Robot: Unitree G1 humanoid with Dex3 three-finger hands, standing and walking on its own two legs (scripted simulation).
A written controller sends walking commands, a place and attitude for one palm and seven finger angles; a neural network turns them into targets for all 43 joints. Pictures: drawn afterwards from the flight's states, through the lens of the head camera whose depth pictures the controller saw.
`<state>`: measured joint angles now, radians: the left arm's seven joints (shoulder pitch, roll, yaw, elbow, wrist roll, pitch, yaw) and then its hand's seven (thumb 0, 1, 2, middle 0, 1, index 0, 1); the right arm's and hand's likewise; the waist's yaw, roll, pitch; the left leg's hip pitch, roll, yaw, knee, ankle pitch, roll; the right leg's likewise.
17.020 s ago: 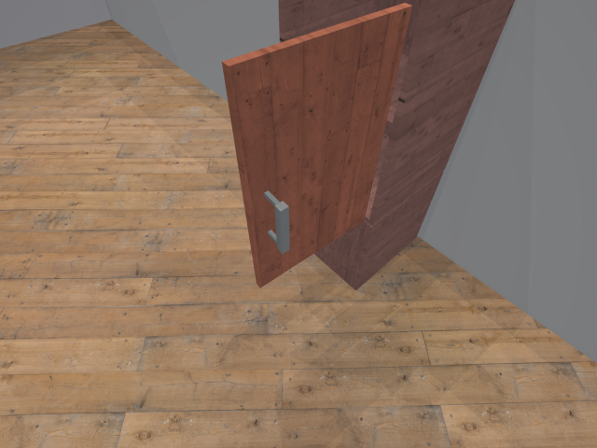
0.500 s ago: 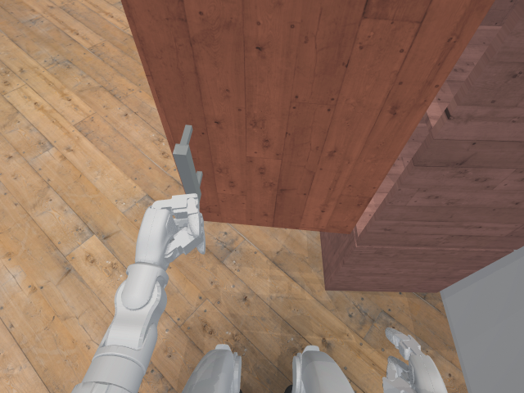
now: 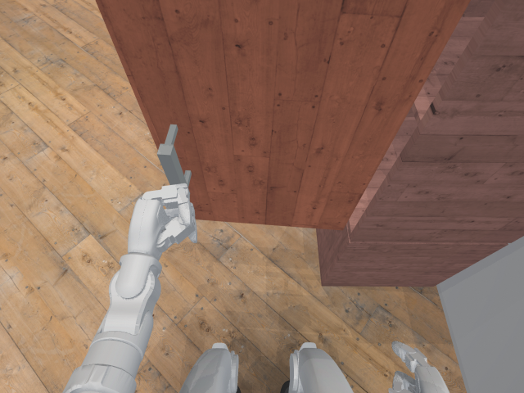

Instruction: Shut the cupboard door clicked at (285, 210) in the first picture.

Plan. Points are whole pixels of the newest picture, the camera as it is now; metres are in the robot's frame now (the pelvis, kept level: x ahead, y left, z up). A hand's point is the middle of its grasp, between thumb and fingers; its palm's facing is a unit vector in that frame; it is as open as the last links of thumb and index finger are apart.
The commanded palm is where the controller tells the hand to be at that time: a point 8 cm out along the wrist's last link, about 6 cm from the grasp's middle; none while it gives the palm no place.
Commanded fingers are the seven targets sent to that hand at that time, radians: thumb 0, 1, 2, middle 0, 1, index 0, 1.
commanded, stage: push the door shut along its arc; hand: left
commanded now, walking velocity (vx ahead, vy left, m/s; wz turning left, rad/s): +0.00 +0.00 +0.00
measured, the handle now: (178, 166) +0.47 +0.15 +0.02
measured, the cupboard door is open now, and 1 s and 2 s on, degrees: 86 72 62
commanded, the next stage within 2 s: pull the fist back off the door in 1.92 s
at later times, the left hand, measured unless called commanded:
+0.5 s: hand (197, 194) +0.41 +0.11 +0.03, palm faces -0.18 -0.98 -0.05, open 3.1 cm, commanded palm +0.41 +0.16 +0.03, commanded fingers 0.00 0.90 0.90 -1.30 -1.50 -1.30 -1.50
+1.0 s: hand (205, 166) +0.46 +0.11 +0.03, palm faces -0.30 -0.95 -0.04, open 3.1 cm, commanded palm +0.47 +0.13 +0.03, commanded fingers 0.00 0.90 0.90 -1.30 -1.50 -1.30 -1.50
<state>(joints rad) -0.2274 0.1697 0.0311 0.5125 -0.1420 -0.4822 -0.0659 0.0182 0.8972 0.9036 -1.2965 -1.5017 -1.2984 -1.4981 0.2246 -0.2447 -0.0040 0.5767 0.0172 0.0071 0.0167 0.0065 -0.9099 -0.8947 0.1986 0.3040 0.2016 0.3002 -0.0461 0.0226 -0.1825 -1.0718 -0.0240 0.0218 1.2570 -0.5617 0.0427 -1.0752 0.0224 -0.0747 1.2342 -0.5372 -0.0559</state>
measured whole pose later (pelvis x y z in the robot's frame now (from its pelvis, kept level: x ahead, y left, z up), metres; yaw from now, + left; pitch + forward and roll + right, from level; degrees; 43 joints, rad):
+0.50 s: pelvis -0.01 +0.00 -0.01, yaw +0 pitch +23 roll -1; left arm -0.53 0.24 0.10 0.80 -0.15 -0.47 -0.20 0.02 0.90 0.90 -1.31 -1.50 -1.31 -1.50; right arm 0.25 -0.25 0.01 0.61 0.03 0.00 0.00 0.00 -0.91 -0.89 0.20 0.30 0.20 0.30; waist -0.08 0.03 -0.17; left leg -1.13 -0.02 0.01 1.28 -0.55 0.04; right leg -1.13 0.02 -0.08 1.25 -0.52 -0.06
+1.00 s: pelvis -0.02 +0.02 -0.02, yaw +0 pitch +26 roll -4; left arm -0.88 0.33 0.11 1.12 -0.12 -0.46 -0.27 0.02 0.90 0.90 -1.30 -1.50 -1.30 -1.50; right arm 0.32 -0.27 0.01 0.65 0.01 0.01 0.02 0.00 -0.91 -0.89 0.20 0.30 0.20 0.30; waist -0.15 0.04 -0.17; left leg -1.26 -0.03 0.01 1.34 -0.54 0.07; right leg -1.23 0.01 -0.10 1.28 -0.51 -0.03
